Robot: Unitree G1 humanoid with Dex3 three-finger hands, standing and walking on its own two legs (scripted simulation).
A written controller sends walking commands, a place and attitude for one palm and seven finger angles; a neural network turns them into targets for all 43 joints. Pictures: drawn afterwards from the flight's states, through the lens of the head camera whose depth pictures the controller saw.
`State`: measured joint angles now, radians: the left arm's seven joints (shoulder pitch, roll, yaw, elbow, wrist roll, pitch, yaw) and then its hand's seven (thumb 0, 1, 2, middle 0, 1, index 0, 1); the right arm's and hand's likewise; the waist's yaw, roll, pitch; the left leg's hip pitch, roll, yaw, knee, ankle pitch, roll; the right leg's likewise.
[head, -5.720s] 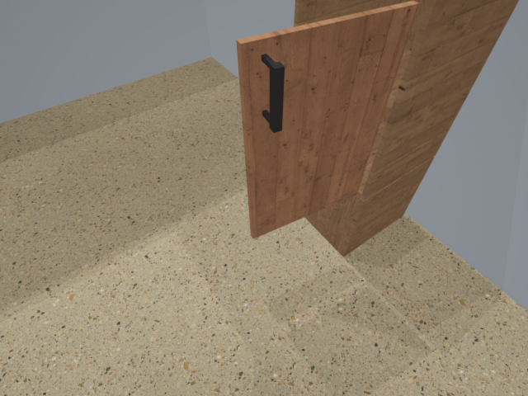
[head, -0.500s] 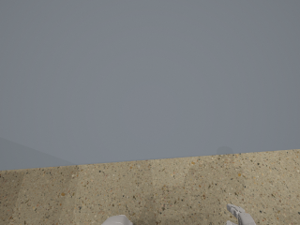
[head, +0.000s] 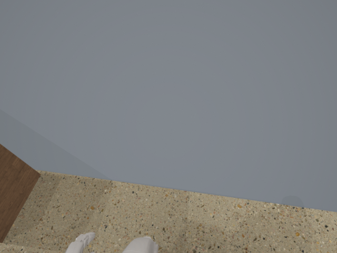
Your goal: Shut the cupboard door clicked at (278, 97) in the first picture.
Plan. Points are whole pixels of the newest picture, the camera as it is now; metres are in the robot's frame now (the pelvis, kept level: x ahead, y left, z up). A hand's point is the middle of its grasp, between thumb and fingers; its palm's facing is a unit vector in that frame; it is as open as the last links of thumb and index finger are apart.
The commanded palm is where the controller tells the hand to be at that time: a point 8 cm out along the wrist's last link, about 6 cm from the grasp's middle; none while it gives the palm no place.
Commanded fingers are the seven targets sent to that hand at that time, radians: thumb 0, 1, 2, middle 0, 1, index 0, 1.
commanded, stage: turn to face it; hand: left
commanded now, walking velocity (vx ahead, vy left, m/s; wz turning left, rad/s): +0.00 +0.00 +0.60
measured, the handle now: out of the picture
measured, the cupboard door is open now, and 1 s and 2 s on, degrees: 82 82 82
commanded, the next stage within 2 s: none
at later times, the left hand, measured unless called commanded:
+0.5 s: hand out of the picture +0.03 +0.25 -0.16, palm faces +0.32 -0.91 -0.26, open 7.4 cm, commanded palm none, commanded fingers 0.00 0.90 0.90 -0.20 -0.30 -0.20 -0.30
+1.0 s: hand out of the picture -0.06 +0.19 -0.18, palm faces +0.62 -0.76 -0.20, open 7.4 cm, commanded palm none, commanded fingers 0.00 0.90 0.90 -0.20 -0.30 -0.20 -0.30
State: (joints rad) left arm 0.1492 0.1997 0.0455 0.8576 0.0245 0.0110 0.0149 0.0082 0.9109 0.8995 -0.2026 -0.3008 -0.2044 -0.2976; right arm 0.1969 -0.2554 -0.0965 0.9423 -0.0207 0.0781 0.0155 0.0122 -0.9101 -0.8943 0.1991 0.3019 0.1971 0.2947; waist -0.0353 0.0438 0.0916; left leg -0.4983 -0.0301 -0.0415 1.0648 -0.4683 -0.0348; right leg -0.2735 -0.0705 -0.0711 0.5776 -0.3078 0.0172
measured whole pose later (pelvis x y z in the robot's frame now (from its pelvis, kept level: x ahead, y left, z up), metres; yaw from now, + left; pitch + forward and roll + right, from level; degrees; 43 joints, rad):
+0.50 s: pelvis +0.01 +0.02 +0.01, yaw +17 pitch +1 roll -1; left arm 0.16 0.26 0.08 0.91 0.02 0.06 0.00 0.01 0.91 0.90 -0.20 -0.30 -0.20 -0.30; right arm 0.17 -0.22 -0.06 0.91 -0.03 0.03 0.00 0.01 -0.91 -0.89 0.20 0.30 0.20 0.29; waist 0.00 -0.01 0.08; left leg -0.31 -0.02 -0.04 0.52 -0.23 0.03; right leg -0.45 -0.06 -0.01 0.97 -0.43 0.08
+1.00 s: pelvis +0.02 +0.01 -0.01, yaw +38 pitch +1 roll +1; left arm 0.24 0.21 0.06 0.91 0.02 0.02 0.00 0.01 0.91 0.90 -0.21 -0.30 -0.21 -0.30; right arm 0.13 -0.24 -0.08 0.92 -0.02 0.05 0.03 0.01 -0.91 -0.89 0.20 0.30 0.19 0.29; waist 0.00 -0.06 0.11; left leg -0.31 0.00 0.07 0.60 -0.27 0.00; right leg -0.26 -0.18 -0.21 0.73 -0.45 0.06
